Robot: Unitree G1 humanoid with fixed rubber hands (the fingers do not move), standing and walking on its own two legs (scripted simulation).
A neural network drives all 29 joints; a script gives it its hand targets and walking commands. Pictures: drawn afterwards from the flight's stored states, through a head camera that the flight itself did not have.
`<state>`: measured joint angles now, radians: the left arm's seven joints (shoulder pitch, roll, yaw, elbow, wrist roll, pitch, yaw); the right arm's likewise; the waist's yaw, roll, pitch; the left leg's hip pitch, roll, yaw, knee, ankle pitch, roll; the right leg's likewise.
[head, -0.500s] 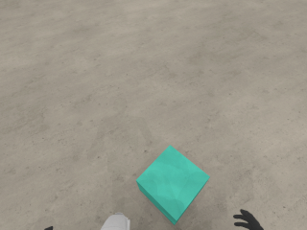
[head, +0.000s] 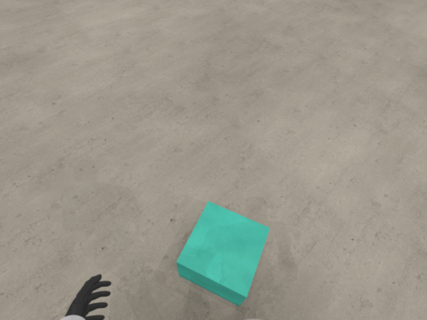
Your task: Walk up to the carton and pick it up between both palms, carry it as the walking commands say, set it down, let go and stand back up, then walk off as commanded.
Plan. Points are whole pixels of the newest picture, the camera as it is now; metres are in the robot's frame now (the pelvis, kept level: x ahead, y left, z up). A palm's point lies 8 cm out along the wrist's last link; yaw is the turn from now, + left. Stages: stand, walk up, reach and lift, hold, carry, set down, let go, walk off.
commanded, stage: stand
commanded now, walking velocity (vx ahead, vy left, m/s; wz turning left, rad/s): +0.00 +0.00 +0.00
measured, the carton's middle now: (223, 252) +0.44 -0.10 -0.67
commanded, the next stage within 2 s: none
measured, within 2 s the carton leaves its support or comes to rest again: neither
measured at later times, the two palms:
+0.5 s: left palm out of the picture +0.06 +0.25 -0.13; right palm out of the picture +0.04 -0.24 -0.12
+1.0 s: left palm out of the picture -0.01 +0.24 -0.15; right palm out of the picture -0.01 -0.20 -0.13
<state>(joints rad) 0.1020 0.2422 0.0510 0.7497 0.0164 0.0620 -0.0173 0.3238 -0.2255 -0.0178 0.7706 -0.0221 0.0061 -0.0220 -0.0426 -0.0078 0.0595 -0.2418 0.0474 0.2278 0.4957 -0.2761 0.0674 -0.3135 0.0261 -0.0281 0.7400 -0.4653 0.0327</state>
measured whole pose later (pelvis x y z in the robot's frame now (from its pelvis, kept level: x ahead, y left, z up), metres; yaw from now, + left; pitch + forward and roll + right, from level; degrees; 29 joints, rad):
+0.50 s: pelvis -0.01 +0.01 +0.01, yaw +1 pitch -2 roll -1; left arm 0.19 0.21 0.01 0.98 0.02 0.01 0.02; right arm 0.28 -0.21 -0.02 0.90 -0.01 -0.01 -0.02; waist -0.02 0.00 0.04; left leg -0.15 0.01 0.22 0.39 -0.22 0.08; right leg -0.10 0.00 -0.05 0.37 -0.24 0.00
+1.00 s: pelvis +0.00 +0.03 +0.01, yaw +1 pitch -1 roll -1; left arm 0.26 0.16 -0.01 1.17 0.01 0.00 0.04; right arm 0.30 -0.16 0.01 1.10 -0.01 -0.01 -0.03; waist -0.03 -0.01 0.03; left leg -0.14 -0.02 0.22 0.35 -0.21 0.10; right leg -0.10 -0.02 -0.05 0.36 -0.24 0.02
